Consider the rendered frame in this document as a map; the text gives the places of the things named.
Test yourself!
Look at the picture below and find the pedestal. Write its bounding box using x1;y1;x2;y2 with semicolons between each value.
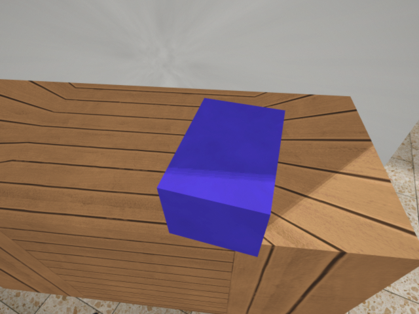
0;79;419;314

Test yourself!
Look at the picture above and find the carton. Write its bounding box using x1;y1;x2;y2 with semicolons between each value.
157;98;285;257

